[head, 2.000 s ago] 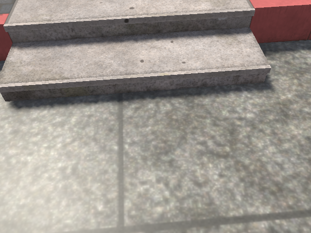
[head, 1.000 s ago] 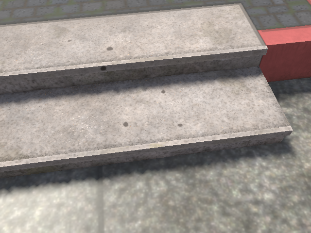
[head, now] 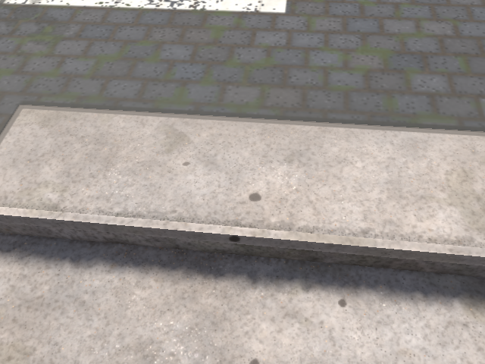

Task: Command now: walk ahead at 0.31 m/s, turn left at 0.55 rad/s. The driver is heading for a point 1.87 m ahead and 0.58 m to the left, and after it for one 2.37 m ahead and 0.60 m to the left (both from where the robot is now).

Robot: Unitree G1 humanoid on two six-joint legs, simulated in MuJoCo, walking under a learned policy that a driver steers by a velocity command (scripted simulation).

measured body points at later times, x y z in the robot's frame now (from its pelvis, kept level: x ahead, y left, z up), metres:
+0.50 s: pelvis +0.11 +0.06 -0.02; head +0.13 +0.09 +0.43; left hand +0.11 +0.35 -0.15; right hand +0.35 -0.12 -0.10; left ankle +0.13 +0.16 -0.74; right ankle +0.05 -0.09 -0.62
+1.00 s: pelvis +0.14 +0.02 +0.00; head +0.14 +0.04 +0.45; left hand +0.18 +0.30 -0.10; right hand +0.37 -0.13 -0.10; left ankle +0.13 +0.16 -0.73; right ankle +0.14 -0.14 -0.59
